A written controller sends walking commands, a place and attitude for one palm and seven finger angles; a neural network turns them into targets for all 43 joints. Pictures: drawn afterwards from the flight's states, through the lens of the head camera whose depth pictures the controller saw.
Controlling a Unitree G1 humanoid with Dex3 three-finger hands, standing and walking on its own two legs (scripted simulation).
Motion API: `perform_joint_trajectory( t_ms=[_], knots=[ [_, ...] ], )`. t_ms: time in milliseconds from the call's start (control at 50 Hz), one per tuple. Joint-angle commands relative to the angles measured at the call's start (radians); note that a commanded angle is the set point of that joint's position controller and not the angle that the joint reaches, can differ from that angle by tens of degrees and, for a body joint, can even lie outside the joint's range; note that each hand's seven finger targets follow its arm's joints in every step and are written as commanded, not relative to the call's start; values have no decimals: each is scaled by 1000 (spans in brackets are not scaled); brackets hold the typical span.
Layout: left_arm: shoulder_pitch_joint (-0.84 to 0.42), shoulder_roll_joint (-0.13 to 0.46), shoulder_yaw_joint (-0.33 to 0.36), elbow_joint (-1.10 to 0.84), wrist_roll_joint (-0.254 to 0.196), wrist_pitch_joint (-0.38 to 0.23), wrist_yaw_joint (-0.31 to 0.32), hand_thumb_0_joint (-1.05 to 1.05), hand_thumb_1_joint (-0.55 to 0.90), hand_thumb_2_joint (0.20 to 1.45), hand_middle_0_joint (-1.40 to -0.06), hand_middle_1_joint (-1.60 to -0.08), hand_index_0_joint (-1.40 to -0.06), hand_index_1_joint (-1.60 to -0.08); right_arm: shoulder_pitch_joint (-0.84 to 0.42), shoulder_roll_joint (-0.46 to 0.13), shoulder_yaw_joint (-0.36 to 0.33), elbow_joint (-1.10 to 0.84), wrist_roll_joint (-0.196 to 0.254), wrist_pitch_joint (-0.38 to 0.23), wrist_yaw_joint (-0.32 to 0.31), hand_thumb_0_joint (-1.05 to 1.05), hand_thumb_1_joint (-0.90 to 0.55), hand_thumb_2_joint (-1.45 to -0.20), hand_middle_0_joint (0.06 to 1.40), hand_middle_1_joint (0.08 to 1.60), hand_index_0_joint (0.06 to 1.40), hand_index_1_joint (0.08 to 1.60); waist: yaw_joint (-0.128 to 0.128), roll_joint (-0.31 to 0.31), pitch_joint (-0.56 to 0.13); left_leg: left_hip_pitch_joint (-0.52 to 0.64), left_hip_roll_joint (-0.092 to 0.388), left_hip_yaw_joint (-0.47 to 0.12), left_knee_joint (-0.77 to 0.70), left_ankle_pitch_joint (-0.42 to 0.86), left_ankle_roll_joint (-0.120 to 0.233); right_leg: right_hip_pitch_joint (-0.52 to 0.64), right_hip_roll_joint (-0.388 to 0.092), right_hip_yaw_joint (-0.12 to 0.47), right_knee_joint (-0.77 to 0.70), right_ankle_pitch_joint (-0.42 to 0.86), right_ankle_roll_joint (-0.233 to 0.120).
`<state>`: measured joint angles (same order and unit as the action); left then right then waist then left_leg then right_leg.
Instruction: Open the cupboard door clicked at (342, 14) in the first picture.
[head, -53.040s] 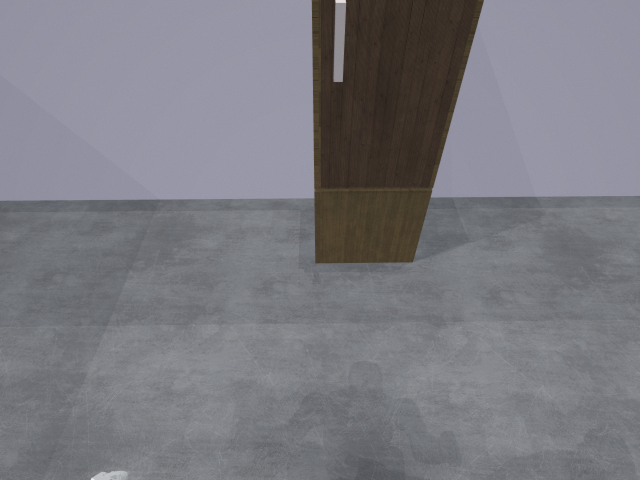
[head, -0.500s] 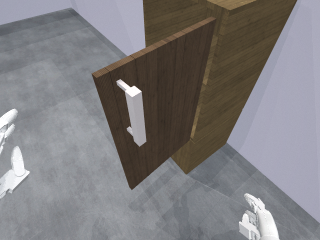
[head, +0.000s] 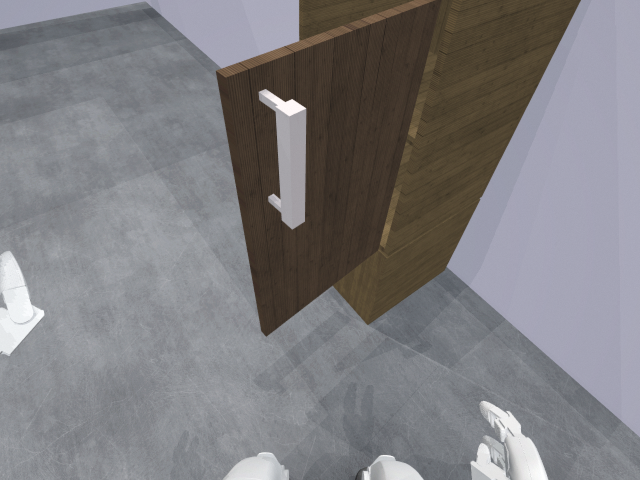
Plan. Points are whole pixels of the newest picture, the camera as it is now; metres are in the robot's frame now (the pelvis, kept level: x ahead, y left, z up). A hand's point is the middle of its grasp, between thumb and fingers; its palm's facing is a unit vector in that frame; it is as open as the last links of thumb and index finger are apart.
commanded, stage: step back with the hand held close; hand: left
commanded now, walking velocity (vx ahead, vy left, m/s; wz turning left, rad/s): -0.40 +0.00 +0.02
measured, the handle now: (281, 164) +0.45 +0.08 +0.16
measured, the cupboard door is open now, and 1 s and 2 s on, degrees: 96 96 96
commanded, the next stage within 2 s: stop stepping back and stand still in 0.32 s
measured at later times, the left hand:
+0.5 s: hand (39, 397) +0.15 +0.21 +0.19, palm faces +0.26 -0.81 -0.53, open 7.4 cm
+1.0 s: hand out of the picture +0.04 +0.22 +0.19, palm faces +0.42 -0.79 -0.46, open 7.4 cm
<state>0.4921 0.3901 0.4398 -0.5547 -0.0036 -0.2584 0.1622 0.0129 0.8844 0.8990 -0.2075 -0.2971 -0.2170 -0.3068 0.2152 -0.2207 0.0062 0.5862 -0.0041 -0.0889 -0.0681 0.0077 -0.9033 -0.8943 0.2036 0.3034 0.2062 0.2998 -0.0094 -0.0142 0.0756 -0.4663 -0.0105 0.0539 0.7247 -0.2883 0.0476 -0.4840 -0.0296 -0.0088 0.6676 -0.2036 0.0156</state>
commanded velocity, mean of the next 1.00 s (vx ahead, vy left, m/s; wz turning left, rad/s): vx -0.05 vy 0.02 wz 0.02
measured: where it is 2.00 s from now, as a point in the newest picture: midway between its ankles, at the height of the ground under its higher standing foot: outside the picture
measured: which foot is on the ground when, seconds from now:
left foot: down 0.00-0.24, up 0.26-0.40, down 0.42-0.66, up 0.68-0.92, down 0.94-1.00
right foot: down 0.00-0.00, up 0.02-0.22, down 0.24-1.00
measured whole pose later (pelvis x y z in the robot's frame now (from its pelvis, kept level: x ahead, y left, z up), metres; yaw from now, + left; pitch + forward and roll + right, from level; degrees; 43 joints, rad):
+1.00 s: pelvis -0.16 -0.03 +0.02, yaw -1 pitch +0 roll +1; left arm 0.54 0.39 0.40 -0.45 -0.01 -0.21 0.16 0.01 0.88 0.90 -0.21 -0.30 -0.22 -0.31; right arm 0.28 -0.24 -0.02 0.65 -0.01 -0.12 -0.09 0.01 -0.90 -0.89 0.20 0.30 0.20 0.30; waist -0.02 -0.02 -0.02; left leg -0.20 0.04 0.05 0.50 -0.28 -0.02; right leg -0.30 -0.02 -0.08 0.55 -0.25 -0.03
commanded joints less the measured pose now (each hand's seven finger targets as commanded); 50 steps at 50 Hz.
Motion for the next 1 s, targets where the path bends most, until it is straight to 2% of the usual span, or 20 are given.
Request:
perform_joint_trajectory(
  t_ms=[0, 40, 160, 180, 220, 240, 280, 320, 360, 380, 400, 420, 500, 600, 620, 660, 740, 860, 920, 980],
  knots=[
    [-48, 229, 192, -228, -4, -67, 39, 0, 900, 900, -200, -300, -200, -300, -70, -104, -68, -154, -15, -86, -25, 0, -900, -900, 200, 300, 200, 300, -4, 256, -150, -235, 378, -490, -622, -371, 136, 243, 94, 52, 535, -266, 2],
    [6, 211, 181, -153, -21, -62, 34, 0, 900, 900, -200, -300, -200, -300, -80, -111, -83, -136, 1, -104, -13, 0, -900, -900, 200, 300, 200, 300, 10, 141, -163, -79, 343, -380, -503, -220, 137, 144, 77, 76, 504, -283, 0],
    [-23, 143, 48, -203, -40, -33, 17, 0, 900, 900, -200, -300, -200, -300, -99, -110, -55, -94, -5, -123, 13, 0, -900, -900, 200, 300, 200, 300, 17, 267, -158, 118, 216, -196, -508, -50, 18, 285, 76, -51, -174, -232, -35],
    [-26, 170, 63, -196, -41, -36, 10, 0, 900, 900, -200, -300, -200, -300, -104, -111, -56, -92, -5, -120, 13, 0, -900, -900, 200, 300, 200, 300, 20, 203, -147, 161, 176, -152, -435, -9, -13, 264, 43, -20, -337, -140, -49],
    [-51, 258, 111, -186, -42, -47, 6, 0, 900, 900, -200, -300, -200, -300, -113, -82, -46, -94, -2, -95, 10, 0, -900, -900, 200, 300, 200, 300, 17, -129, -167, 253, 37, -8, -62, 1, -88, 83, -224, 255, -464, 81, -142],
    [-59, 280, 140, -170, -36, -61, 12, 0, 900, 900, -200, -300, -200, -300, -103, -77, -41, -79, -20, -100, 4, 0, -900, -900, 200, 300, 200, 300, 29, -95, -176, 208, 20, -19, 119, -93, -90, 46, -312, 270, -432, 326, -187],
    [-31, 243, 117, -149, -24, -23, -2, 0, 900, 900, -200, -300, -200, -300, -124, -63, -44, -112, 10, -87, -6, 0, -900, -900, 200, 300, 200, 300, 30, -249, -238, -7, 5, -62, 185, -158, -72, 343, -265, 166, -242, 858, -163],
    [21, 232, 135, -145, -18, -4, -3, 0, 900, 900, -200, -300, -200, -300, -150, -47, -17, -121, 6, -65, -24, 0, -900, -900, 200, 300, 200, 300, 26, -145, -216, 6, 8, -6, 14, -86, -75, 409, -217, 93, -182, 974, -123],
    [28, 237, 136, -177, -27, -2, -8, 0, 900, 900, -200, -300, -200, -300, -154, -68, -17, -124, 5, -52, -39, 0, -900, -900, 200, 300, 200, 300, 15, -8, -199, 126, 9, -4, -273, 179, -75, 383, -137, 47, -110, 865, -63],
    [22, 254, 140, -214, -34, -12, -9, 0, 900, 900, -200, -300, -200, -300, -134, -95, -28, -127, 10, -52, -40, 0, -900, -900, 200, 300, 200, 300, 17, 77, -241, 257, 93, -74, -372, 634, -45, 324, -58, 11, -46, 655, -6],
    [32, 266, 149, -252, -40, -26, -13, 0, 900, 900, -200, -300, -200, -300, -110, -123, -53, -135, 10, -62, -28, 0, -900, -900, 200, 300, 200, 300, 39, 187, -325, 424, 227, -201, -355, 1021, 11, 222, 22, 9, 38, 112, 12],
    [100, 235, 135, -221, -54, -38, -23, 0, 900, 900, -200, -300, -200, -300, -74, -125, -68, -141, 15, -83, -6, 0, -900, -900, 200, 300, 200, 300, 41, 216, -368, 520, 296, -229, -374, 1029, 45, 162, 55, 39, 128, -275, -10],
    [177, 217, 138, -259, -46, -9, -4, 0, 900, 900, -200, -300, -200, -300, -45, -112, -65, -128, 4, -112, 12, 0, -900, -900, 200, 300, 200, 300, 9, 236, -310, 437, 252, -226, -376, 719, 76, 146, 61, 10, 107, -234, 1],
    [153, 220, 138, -165, -46, 38, 16, 0, 900, 900, -200, -300, -200, -300, -105, -119, -48, -152, 7, -81, -13, 0, -900, -900, 200, 300, 200, 300, 1, 207, -111, -38, 147, -131, -524, -282, 1, 443, 50, -72, -216, -201, -22],
    [114, 225, 135, -132, -36, 36, 14, 0, 900, 900, -200, -300, -200, -300, -104, -114, -52, -148, 4, -67, -14, 0, -900, -900, 200, 300, 200, 300, -7, 106, -80, -29, 75, -81, -377, -269, -33, 376, -12, 19, -352, -274, -55],
    [14, 246, 125, -141, -39, 33, 11, 0, 900, 900, -200, -300, -200, -300, -111, -108, -56, -129, -4, -58, -15, 0, -900, -900, 200, 300, 200, 300, 6, -177, -64, 79, 3, -83, 142, -95, -68, 35, -327, 459, -593, -533, -185],
    [-122, 189, 53, -63, -19, 16, 5, 0, 900, 900, -200, -300, -200, -300, -86, -109, -48, -82, -3, -70, -24, 0, -900, -900, 200, 300, 200, 300, -18, -101, -85, 47, 51, -54, 184, -34, -59, 104, -239, 216, -491, -349, -126],
    [-46, 200, 75, -99, -2, 0, 27, 0, 900, 900, -200, -300, -200, -300, -59, -104, -45, -80, -16, -100, -37, 0, -900, -900, 200, 300, 200, 300, 6, -35, -104, 226, 23, 24, -296, -75, -4, 207, -186, 193, -395, -307, -112],
    [-12, 210, 108, -139, -14, -21, 29, 0, 900, 900, -200, -300, -200, -300, -60, -140, -59, -115, -8, -102, -29, 0, -900, -900, 200, 300, 200, 300, 15, 123, -150, 263, 161, -161, -374, 78, 48, 254, -28, 66, -153, -49, -38],
    [12, 193, 108, -113, -14, -16, 22, 0, 900, 900, -200, -300, -200, -300, -65, -117, -45, -100, 1, -96, -23, 0, -900, -900, 200, 300, 200, 300, 3, 168, -92, 91, 170, -160, -410, -53, 41, 303, 3, -4, -109, -54, -25]
  ],
)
